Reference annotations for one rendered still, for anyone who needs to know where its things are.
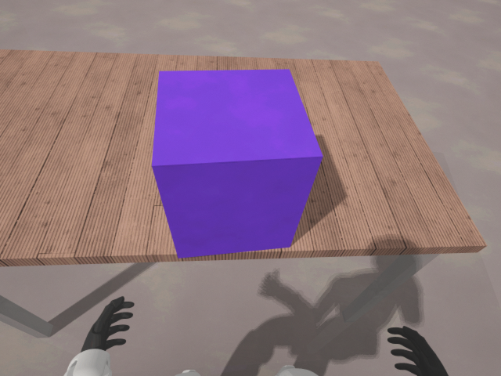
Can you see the robot right hand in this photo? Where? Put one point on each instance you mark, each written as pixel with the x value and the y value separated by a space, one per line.
pixel 427 362

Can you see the carton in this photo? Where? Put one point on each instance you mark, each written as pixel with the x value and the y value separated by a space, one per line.
pixel 234 158

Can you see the left robot forearm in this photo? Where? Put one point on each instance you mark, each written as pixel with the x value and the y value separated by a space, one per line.
pixel 91 362

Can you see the robot left hand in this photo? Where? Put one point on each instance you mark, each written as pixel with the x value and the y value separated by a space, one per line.
pixel 101 329

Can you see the table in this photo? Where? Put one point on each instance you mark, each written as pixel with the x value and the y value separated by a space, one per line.
pixel 77 184

